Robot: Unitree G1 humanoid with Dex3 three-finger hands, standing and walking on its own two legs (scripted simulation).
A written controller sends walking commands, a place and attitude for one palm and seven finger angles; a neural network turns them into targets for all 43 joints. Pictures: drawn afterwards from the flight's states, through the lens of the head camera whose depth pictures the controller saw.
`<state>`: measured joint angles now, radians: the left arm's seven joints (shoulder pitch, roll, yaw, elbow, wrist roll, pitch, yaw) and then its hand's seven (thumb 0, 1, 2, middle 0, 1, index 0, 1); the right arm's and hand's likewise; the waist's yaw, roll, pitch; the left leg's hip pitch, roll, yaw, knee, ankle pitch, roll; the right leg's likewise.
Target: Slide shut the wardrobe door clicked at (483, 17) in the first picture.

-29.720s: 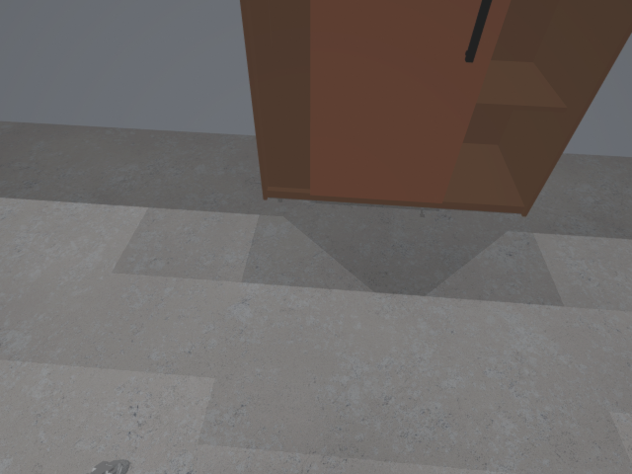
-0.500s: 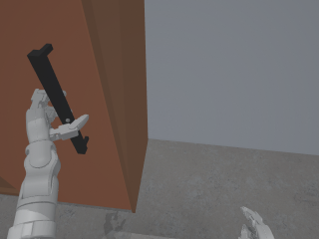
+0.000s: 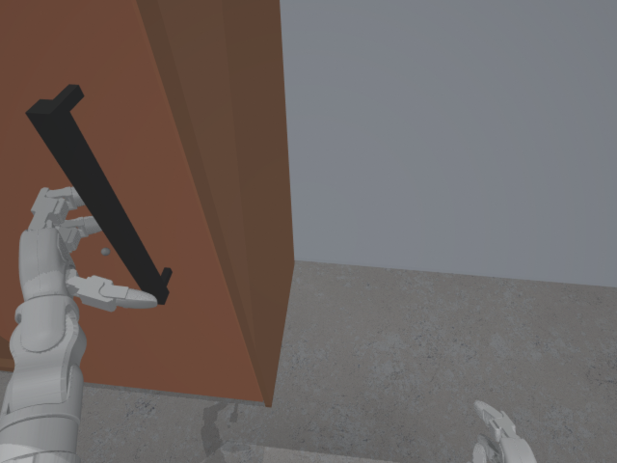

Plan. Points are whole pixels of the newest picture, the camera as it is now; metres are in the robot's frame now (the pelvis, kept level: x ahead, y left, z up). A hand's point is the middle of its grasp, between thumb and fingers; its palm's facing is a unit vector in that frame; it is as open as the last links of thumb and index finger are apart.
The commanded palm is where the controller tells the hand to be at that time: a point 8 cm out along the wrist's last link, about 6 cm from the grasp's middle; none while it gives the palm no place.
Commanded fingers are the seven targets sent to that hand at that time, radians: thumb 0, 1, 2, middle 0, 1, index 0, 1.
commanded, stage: slip the hand off the handle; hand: left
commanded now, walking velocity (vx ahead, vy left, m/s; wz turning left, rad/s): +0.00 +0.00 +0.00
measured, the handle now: (124, 217) +0.36 +0.27 +0.13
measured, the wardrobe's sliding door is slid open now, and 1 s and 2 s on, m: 0.00 0.00 0.00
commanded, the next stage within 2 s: draw the hand back to the body in 1.22 s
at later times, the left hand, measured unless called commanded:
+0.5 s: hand (65, 245) +0.31 +0.33 +0.12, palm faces +0.42 -0.88 -0.21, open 14.7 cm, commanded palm +0.27 +0.36 +0.13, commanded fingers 0.00 -0.55 0.20 -0.25 -1.15 -0.25 -1.15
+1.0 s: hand (4, 314) +0.22 +0.35 +0.12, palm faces +0.48 -0.85 -0.23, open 14.7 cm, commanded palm +0.18 +0.37 +0.13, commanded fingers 0.00 -0.55 0.20 -0.25 -1.15 -0.25 -1.15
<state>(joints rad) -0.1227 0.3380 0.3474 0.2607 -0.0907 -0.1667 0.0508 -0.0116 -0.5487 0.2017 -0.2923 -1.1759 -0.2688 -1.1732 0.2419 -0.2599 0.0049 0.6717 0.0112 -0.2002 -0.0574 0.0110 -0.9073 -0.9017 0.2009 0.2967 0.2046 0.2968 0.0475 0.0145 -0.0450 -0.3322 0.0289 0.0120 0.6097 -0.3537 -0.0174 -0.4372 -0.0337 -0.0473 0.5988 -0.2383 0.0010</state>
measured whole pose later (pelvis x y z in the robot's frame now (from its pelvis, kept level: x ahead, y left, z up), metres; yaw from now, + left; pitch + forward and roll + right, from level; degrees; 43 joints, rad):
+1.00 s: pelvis +0.00 -0.01 -0.01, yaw +2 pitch +4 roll -1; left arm 0.08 0.44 0.54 0.17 -0.22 -0.17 -0.19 -0.01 -0.55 0.20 -0.26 -1.15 -0.25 -1.15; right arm 0.27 -0.28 0.01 0.65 0.02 -0.23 -0.10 0.01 -0.91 -0.90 0.20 0.30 0.21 0.30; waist 0.09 0.02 -0.07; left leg -0.37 0.03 -0.03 0.69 -0.39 -0.03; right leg -0.45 -0.03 -0.08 0.66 -0.28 -0.01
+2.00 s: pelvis +0.01 +0.03 +0.00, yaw +0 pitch -1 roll -2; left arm 0.42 0.37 0.41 -0.36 -0.16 -0.01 -0.05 -0.01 -0.36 0.29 -0.25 -1.03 -0.25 -1.04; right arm 0.28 -0.24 0.06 0.58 0.00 -0.33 -0.04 0.01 -0.90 -0.90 0.20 0.30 0.21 0.30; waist 0.10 0.02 -0.04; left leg -0.20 0.01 0.01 0.62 -0.39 0.02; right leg -0.27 -0.04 -0.04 0.53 -0.24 0.04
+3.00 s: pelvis +0.01 +0.01 +0.01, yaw -1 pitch -5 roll -1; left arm 0.43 0.34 0.35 -0.35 -0.05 -0.11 0.10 0.01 0.88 0.90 -0.21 -0.30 -0.21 -0.31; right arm 0.24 -0.21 0.00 0.66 -0.01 -0.21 -0.07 0.01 -0.91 -0.90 0.20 0.30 0.21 0.30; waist 0.09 0.05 0.00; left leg -0.06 0.03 0.02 0.47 -0.33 -0.01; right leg -0.16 -0.02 -0.04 0.46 -0.21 0.02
